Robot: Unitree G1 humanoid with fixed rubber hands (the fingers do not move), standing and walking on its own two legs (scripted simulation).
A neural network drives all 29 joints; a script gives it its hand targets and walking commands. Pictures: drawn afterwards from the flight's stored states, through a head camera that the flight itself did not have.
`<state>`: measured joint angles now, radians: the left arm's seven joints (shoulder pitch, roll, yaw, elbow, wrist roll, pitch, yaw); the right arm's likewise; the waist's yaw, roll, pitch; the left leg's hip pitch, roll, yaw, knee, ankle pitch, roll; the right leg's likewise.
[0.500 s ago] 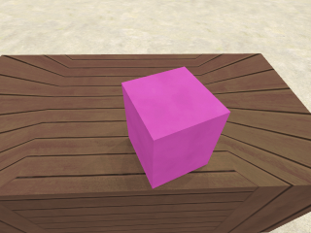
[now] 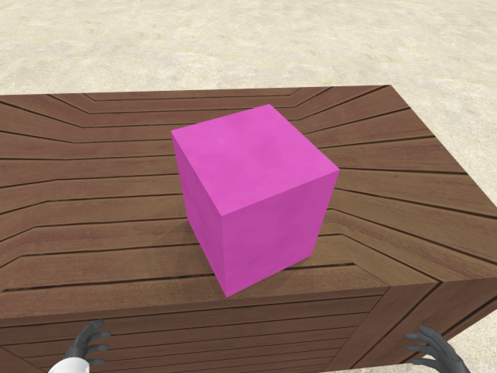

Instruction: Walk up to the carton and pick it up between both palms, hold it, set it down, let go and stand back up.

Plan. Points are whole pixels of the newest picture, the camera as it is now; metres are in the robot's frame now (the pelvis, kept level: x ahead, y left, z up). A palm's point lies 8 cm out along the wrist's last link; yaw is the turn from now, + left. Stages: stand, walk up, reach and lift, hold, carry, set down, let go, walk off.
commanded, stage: reach and lift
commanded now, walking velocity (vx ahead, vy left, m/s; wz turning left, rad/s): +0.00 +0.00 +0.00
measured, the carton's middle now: (248, 199) +0.43 +0.00 +0.04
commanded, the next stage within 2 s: none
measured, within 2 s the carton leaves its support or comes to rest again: neither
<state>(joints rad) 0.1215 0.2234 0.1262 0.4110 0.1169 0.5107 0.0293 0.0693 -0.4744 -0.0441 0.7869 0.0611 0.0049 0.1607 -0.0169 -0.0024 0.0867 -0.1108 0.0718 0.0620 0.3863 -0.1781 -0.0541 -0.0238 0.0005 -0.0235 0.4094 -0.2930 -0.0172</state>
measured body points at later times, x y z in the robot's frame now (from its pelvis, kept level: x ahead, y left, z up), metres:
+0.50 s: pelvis +0.00 +0.00 +0.00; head -0.01 +0.00 +0.45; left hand +0.17 +0.24 -0.04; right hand +0.17 -0.30 -0.05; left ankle +0.02 +0.15 -0.74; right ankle -0.04 -0.10 -0.74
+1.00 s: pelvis +0.00 -0.02 +0.00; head +0.01 -0.02 +0.45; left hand +0.17 +0.18 -0.02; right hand +0.19 -0.32 -0.03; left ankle +0.02 +0.15 -0.74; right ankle -0.04 -0.10 -0.74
